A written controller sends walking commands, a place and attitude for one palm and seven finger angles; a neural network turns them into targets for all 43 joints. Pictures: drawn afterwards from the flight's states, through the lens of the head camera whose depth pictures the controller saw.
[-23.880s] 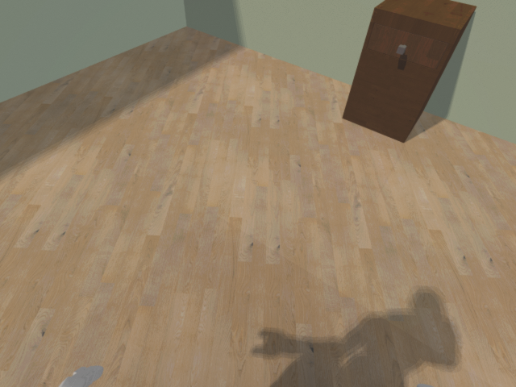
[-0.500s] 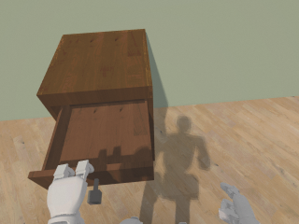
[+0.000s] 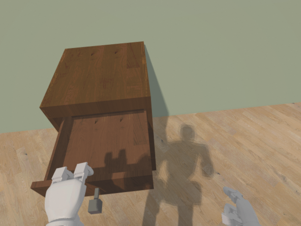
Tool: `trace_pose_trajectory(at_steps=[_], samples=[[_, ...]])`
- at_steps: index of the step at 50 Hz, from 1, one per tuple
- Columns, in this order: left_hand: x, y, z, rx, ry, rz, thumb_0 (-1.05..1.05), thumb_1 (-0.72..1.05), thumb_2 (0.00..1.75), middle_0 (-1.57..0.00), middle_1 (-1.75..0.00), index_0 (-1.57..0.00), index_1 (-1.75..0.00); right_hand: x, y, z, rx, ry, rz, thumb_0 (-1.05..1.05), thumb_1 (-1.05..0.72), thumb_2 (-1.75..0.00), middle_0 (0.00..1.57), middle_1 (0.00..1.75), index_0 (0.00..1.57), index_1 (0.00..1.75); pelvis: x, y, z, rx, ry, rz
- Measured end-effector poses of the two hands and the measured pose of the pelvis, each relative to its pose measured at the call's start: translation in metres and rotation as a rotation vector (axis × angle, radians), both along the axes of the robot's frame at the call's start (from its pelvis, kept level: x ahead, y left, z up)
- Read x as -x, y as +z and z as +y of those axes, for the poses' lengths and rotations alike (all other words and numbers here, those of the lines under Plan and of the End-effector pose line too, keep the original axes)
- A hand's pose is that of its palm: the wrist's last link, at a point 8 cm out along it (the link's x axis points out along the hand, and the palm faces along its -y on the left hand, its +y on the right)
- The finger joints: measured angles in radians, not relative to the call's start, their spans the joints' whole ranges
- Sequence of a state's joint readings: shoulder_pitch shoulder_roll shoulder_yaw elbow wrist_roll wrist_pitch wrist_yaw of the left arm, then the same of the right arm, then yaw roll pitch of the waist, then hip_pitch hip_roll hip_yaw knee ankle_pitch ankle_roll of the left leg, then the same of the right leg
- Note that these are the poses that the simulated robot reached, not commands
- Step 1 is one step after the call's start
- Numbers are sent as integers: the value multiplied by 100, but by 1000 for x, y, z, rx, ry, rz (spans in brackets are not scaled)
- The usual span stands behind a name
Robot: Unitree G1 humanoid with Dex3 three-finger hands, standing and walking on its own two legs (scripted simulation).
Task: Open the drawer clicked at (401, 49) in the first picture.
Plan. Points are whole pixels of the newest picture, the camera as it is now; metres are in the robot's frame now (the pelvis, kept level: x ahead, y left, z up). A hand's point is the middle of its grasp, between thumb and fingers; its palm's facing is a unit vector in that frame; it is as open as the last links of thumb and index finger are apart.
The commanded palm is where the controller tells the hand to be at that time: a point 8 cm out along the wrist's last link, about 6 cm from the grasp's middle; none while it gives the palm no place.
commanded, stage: lift the hand off the handle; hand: left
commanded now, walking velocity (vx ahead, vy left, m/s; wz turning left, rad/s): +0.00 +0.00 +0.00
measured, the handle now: (96, 200) +0.23 +0.22 -0.16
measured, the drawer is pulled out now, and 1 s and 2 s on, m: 0.29 0.29 0.29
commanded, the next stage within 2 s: draw the hand back to the body in 0.16 s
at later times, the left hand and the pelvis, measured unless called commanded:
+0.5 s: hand (67, 192) +0.20 +0.23 +0.02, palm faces +0.08 -0.09 -0.99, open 13.8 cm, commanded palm +0.16 +0.22 +0.08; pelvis +0.01 +0.00 +0.01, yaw +0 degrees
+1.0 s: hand (60, 184) +0.19 +0.21 +0.10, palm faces +0.28 -0.80 -0.54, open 13.6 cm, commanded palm +0.15 +0.25 +0.15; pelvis +0.02 +0.00 +0.04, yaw +2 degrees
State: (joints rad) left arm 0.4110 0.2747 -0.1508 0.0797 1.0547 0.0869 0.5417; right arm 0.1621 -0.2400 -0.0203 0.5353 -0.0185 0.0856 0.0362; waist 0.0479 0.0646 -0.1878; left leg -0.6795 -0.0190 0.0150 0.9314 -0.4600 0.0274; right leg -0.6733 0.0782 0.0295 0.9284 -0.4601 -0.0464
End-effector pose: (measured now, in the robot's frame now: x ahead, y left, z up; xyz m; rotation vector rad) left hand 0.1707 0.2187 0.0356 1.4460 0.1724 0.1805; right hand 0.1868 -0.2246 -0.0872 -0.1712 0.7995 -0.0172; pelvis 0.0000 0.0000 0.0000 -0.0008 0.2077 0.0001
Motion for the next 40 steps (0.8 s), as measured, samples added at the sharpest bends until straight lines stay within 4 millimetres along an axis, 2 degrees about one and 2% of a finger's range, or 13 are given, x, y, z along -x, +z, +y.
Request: trace_pose_trajectory(at_steps=[5, 10, 16, 24, 29, 33, 40], samples=[[5, 5, 0, 7, 19, 13, 0, -48, 30, -32, -120, -32, -120, -5, 6, 2, -18, 4, -20, 1, -90, -90, 20, 30, 20, 30, -2, 4, -1, -4, -3, -15], [10, 2, 0, 8, 24, 46, 0, -49, 30, -32, -121, -32, -120, -9, 11, 3, -13, 25, -30, 1, -90, -90, 20, 30, 20, 30, -1, 6, -3, -5, 2, -23], [7, 4, -4, 6, -7, 34, 0, -49, 30, -32, -121, -32, -120, -12, 11, 1, 2, 34, -34, 1, -90, -90, 20, 30, 20, 30, 1, 4, -4, -3, 3, -19], [-2, 39, 8, -29, 21, -60, 0, -49, 30, -32, -121, -32, -120, -10, 10, 1, -34, -2, -31, 1, -90, -90, 20, 30, 20, 30, -5, 9, -4, -8, -7, -38], [5, 47, 12, 9, 68, -9, 0, -48, 30, -32, -120, -32, -120, -12, 17, 3, -54, -3, -40, 1, -90, -90, 20, 30, 20, 30, -9, 16, -4, -10, -9, -61], [13, 55, 9, 23, 36, 17, 0, -48, 30, -32, -120, -32, -120, -17, 25, 4, -38, 21, -58, 1, -90, -90, 20, 30, 20, 30, -10, 20, -4, -9, -6, -81], [15, 81, 18, -32, -2, -39, 0, -49, 30, -32, -121, -32, -120, -29, 34, 9, -31, 47, -90, 1, -90, -90, 20, 30, 20, 30, -9, 24, -4, -3, -2, -106]])
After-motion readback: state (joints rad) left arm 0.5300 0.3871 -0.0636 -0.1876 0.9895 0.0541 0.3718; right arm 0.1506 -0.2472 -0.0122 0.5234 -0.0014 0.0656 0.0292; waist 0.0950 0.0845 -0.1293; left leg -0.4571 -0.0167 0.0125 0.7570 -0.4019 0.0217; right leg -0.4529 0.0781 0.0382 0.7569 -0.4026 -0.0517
